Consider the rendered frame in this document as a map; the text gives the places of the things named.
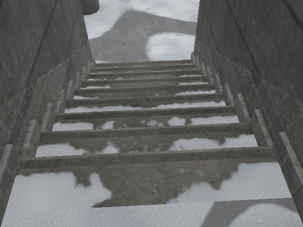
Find stairs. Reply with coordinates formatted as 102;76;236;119
35;60;258;157

